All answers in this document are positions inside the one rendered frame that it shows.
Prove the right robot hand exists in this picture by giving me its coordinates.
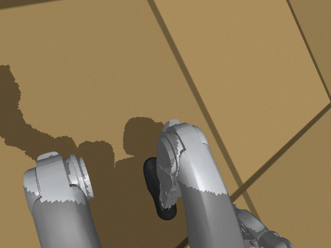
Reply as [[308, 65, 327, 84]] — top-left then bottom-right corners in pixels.
[[232, 204, 269, 248]]

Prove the right robot arm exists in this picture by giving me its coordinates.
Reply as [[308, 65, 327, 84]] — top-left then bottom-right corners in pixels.
[[258, 231, 294, 248]]

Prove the right robot foot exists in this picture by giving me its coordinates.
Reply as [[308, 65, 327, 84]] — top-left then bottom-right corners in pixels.
[[143, 157, 177, 221]]

